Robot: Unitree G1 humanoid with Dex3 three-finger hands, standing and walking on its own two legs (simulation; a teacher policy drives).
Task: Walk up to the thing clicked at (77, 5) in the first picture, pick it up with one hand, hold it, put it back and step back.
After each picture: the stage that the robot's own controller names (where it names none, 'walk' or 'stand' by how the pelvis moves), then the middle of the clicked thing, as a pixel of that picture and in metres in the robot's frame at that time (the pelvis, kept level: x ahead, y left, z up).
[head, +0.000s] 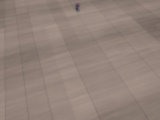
stand; (77, 7) +2.36 +0.07 -0.72
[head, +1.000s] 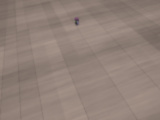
walk; (76, 21) +2.22 +0.24 -0.71
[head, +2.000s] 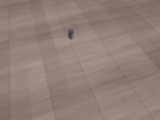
walk; (70, 34) +1.58 +0.25 -0.72
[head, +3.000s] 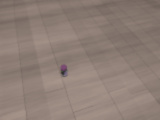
walk; (64, 70) +1.01 +0.21 -0.70
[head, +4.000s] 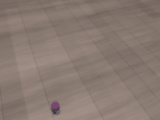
walk; (55, 108) +0.61 +0.20 -0.71
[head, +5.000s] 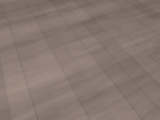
stand; out of the picture +0.35 +0.27 -0.69
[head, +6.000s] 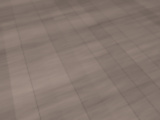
stand; out of the picture +0.35 +0.25 -0.72
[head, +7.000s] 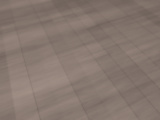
stand; out of the picture +0.35 +0.26 -0.72
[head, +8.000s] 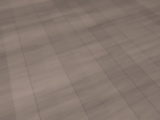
stand; out of the picture +0.33 +0.26 -0.72
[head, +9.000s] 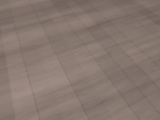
stand; out of the picture +0.33 +0.26 -0.72
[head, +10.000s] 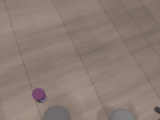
go down; (39, 95) +0.38 +0.26 -0.48
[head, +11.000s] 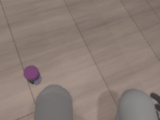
go down; (33, 75) +0.41 +0.27 -0.32
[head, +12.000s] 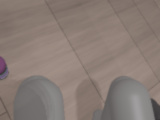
close in; out of the picture +0.38 +0.30 -0.24
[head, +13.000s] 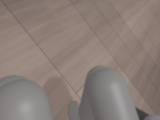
close in; out of the picture +0.37 +0.31 -0.21
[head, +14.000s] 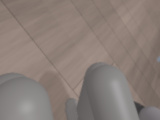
close in; out of the picture +0.37 +0.31 -0.21
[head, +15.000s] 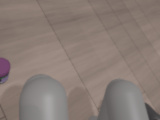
go down; out of the picture +0.38 +0.29 -0.23
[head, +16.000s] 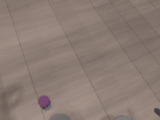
lift; (45, 103) +0.39 +0.25 -0.52
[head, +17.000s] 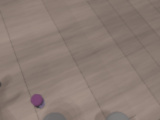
approach; (38, 101) +0.39 +0.26 -0.51
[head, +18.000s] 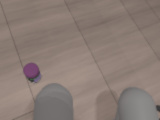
go down; (32, 73) +0.41 +0.27 -0.30
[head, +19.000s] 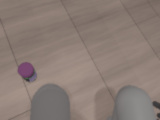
go down; (28, 72) +0.41 +0.28 -0.31
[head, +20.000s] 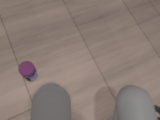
go down; (28, 71) +0.41 +0.27 -0.30
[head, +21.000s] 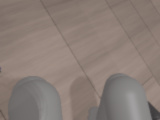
close in; out of the picture +0.38 +0.30 -0.23
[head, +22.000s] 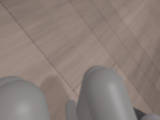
close; out of the picture +0.38 +0.32 -0.22
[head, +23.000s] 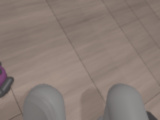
hold; out of the picture +0.32 +0.30 -0.11
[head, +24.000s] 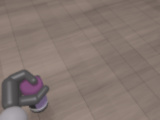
hold; (35, 95) +0.33 +0.18 +0.01
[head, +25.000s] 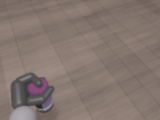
hold; (41, 95) +0.34 +0.17 -0.01
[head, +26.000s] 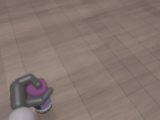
hold; (40, 96) +0.33 +0.18 -0.01
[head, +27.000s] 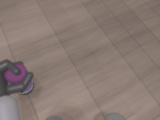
crouch; (20, 80) +0.38 +0.23 -0.07
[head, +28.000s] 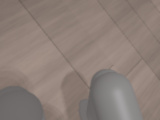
lower; out of the picture +0.43 +0.32 -0.18
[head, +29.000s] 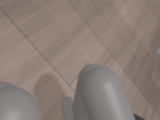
lower; out of the picture +0.40 +0.32 -0.22
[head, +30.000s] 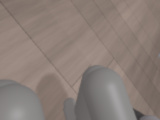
lower; out of the picture +0.39 +0.32 -0.22
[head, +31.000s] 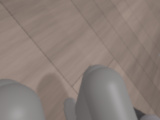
lower; out of the picture +0.39 +0.32 -0.22
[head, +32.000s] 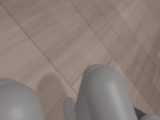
rest; out of the picture +0.39 +0.32 -0.22
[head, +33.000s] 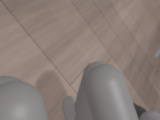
withdraw; out of the picture +0.39 +0.31 -0.22
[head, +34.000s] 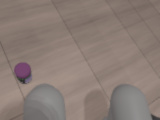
walk; (23, 73) +0.42 +0.26 -0.29
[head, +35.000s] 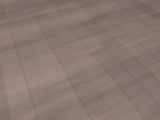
stand; out of the picture +0.35 +0.24 -0.65
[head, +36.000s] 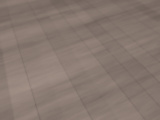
stand; out of the picture +0.37 +0.25 -0.67
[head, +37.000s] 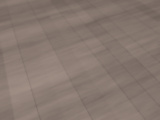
stand; out of the picture +0.37 +0.24 -0.67
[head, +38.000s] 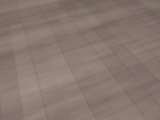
stand; out of the picture +0.39 +0.23 -0.72
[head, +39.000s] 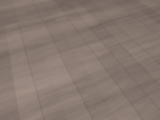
stand; out of the picture +0.36 +0.25 -0.72
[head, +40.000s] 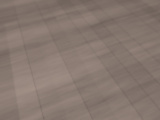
walk; out of the picture +0.35 +0.24 -0.72
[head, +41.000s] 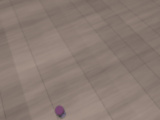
walk; (60, 112) +0.45 +0.24 -0.71
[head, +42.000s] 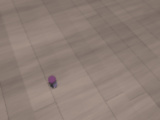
walk; (52, 82) +0.72 +0.26 -0.70
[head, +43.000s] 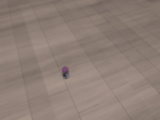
stand; (65, 72) +1.00 +0.26 -0.70
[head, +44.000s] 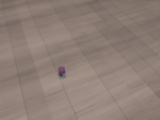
stand; (62, 72) +0.98 +0.24 -0.72
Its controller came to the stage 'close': yes
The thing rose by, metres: 0.69
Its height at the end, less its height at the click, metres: +0.00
